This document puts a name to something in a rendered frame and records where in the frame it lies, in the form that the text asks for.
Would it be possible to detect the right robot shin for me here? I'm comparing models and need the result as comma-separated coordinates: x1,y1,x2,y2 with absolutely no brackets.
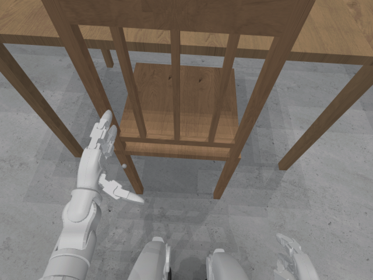
213,248,224,254

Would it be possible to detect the chair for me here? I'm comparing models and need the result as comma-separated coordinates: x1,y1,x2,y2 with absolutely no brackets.
41,0,316,200

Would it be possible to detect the robot right hand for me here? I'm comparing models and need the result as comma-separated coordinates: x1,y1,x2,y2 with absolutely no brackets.
273,233,320,280

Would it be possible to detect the robot left hand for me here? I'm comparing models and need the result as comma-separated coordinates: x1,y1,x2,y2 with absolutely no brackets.
77,110,145,205

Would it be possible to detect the robot left thigh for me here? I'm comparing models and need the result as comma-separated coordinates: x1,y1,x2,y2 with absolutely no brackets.
128,241,171,280

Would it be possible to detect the robot left forearm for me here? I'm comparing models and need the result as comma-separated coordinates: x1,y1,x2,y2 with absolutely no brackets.
39,188,103,280

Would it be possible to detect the table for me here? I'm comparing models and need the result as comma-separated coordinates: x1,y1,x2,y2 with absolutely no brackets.
0,0,373,170

